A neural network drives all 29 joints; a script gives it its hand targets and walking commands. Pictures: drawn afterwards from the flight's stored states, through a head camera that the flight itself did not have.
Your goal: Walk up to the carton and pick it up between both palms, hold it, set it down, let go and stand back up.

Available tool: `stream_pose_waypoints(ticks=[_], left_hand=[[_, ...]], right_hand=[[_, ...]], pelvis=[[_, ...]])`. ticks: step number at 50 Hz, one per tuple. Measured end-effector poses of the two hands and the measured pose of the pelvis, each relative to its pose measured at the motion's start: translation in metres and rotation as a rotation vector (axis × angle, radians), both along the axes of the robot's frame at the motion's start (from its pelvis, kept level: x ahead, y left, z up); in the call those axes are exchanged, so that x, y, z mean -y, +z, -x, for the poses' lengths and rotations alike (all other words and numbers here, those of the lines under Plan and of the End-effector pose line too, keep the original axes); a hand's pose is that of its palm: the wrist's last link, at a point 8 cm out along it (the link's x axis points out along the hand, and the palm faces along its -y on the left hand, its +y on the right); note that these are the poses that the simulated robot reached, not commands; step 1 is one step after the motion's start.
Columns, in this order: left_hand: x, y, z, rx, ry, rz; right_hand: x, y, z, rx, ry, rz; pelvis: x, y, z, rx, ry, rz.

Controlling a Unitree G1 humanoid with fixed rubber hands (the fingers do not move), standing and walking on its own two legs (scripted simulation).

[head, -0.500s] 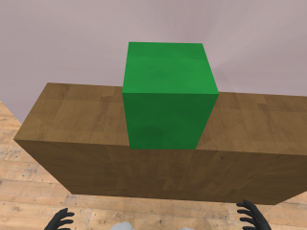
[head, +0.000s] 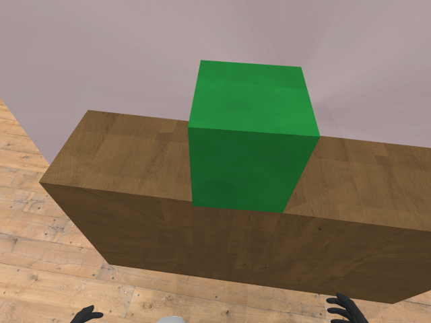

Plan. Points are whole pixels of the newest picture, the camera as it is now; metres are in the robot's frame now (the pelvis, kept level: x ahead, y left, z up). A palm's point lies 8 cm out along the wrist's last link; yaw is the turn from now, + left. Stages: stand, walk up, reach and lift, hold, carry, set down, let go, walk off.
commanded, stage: walk up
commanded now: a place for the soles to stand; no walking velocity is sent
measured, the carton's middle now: (243, 140) +0.49 -0.06 +0.03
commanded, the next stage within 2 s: reach and lift in 1.40 s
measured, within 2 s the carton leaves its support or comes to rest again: neither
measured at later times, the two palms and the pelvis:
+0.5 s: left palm out of the picture +0.11 +0.21 -0.09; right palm (378, 320) +0.14 -0.30 -0.08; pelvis +0.02 -0.05 +0.00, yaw -1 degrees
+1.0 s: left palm out of the picture +0.14 +0.21 -0.08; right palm (382, 322) +0.14 -0.31 -0.08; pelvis +0.03 -0.04 +0.01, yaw -5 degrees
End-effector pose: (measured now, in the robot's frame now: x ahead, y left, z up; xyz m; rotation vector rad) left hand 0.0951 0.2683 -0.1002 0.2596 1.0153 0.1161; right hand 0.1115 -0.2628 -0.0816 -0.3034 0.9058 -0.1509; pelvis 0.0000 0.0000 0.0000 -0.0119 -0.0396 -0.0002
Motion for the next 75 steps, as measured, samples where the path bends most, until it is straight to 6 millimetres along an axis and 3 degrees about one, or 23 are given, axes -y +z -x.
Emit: stream_pose_waypoints(ticks=[4,8,15,25,35,44,71,75], left_hand=[[-0.004,-0.002,-0.001,-0.015,-0.021,-0.014],[-0.002,-0.003,-0.003,-0.034,-0.044,-0.038],[0.024,0.002,0.001,-0.019,-0.029,-0.044],[0.061,0.010,-0.010,0.008,-0.010,0.010],[0.063,0.017,-0.029,0.044,-0.025,0.004],[0.058,0.018,-0.036,0.037,-0.051,-0.003],[0.059,0.018,-0.059,0.036,-0.150,-0.008],[0.060,0.009,-0.085,-0.008,-0.115,-0.038]], right_hand=[[0.003,0.002,-0.002,0.004,0.005,0.030],[0.023,0.000,0.004,-0.014,-0.013,0.082],[0.054,-0.009,0.005,-0.050,-0.046,0.053],[0.041,-0.003,-0.031,0.028,0.008,-0.040],[0.042,0.003,-0.048,0.056,0.004,-0.049],[0.046,0.002,-0.039,0.035,-0.034,-0.039],[0.047,-0.006,0.014,-0.010,-0.155,-0.043],[0.049,-0.019,0.005,0.043,-0.138,-0.056]], pelvis=[[0.000,-0.002,-0.002,-0.009,-0.008,-0.010],[0.009,-0.005,-0.004,-0.021,-0.007,-0.018],[0.034,-0.005,-0.007,-0.018,-0.014,-0.006],[0.048,0.004,-0.020,-0.018,-0.021,-0.015],[0.050,0.007,-0.028,-0.022,-0.043,-0.013],[0.046,0.008,-0.031,-0.022,-0.073,-0.013],[0.033,0.008,-0.027,-0.015,-0.173,-0.023],[0.032,0.001,-0.017,-0.015,-0.127,-0.021]])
